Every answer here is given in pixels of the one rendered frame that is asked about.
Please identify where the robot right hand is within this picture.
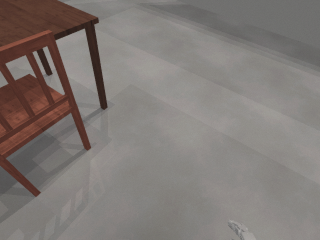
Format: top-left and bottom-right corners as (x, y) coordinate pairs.
(227, 220), (257, 240)

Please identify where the chair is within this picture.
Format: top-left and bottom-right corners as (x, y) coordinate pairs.
(0, 30), (91, 197)

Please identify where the table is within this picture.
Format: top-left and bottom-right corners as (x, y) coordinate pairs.
(0, 0), (108, 110)

